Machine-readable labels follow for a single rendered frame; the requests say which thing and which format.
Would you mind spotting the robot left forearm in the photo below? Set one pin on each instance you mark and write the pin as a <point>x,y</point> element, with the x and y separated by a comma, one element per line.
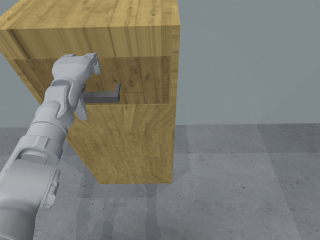
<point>47,132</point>

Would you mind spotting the handle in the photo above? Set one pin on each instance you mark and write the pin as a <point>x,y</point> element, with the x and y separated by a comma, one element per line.
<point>102,96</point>

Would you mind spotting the robot left hand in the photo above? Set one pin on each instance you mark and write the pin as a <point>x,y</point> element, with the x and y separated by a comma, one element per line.
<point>78,68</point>

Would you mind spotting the drawer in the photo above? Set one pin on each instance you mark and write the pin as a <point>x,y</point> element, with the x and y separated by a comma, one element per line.
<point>143,79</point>

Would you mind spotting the cabinet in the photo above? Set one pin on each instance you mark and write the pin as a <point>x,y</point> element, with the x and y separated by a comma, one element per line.
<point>118,143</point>

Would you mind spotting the left robot upper arm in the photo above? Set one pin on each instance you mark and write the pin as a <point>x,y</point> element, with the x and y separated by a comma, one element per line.
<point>27,189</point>

